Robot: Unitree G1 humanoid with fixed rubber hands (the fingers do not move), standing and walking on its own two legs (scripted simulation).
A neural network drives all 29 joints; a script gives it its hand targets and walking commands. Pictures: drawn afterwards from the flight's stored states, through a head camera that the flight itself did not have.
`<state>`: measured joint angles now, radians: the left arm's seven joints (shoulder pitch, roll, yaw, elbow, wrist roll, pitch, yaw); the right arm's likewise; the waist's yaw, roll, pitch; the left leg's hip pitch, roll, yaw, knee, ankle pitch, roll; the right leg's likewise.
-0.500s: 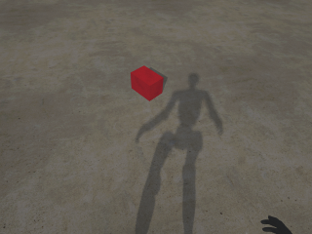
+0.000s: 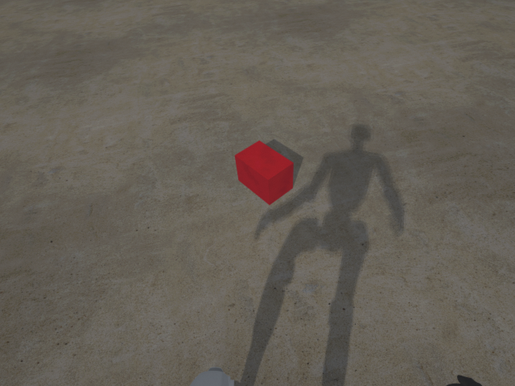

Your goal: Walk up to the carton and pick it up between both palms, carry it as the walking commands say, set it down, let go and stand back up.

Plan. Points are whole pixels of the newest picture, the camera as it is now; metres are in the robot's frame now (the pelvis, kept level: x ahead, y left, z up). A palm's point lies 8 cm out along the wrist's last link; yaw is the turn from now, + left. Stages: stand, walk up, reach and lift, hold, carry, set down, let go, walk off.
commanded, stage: walk up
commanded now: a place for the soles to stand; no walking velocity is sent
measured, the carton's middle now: (264, 172) +1.27 +0.05 -0.69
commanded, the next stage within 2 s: none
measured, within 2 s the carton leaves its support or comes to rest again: neither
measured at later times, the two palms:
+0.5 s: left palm (88, 289) +0.32 +0.36 -0.09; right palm (451, 309) +0.27 -0.30 -0.07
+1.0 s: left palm (107, 244) +0.41 +0.34 -0.06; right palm (417, 215) +0.49 -0.32 -0.09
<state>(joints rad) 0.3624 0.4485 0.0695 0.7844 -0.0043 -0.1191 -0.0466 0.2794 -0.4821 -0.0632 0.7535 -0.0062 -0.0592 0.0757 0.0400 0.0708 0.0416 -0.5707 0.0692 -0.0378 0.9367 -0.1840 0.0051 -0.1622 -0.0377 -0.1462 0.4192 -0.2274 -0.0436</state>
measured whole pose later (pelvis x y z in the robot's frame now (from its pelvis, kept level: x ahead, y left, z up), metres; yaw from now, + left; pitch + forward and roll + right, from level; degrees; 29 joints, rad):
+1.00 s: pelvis +0.39 +0.00 +0.00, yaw +1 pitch -2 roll +0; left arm 0.40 0.46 0.08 0.76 0.00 -0.11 -0.05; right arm 0.29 -0.47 -0.07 0.76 -0.02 -0.04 0.09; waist 0.05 0.06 0.04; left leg -0.53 0.09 0.00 0.74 -0.12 -0.01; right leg -0.13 -0.04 -0.15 0.42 -0.26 -0.03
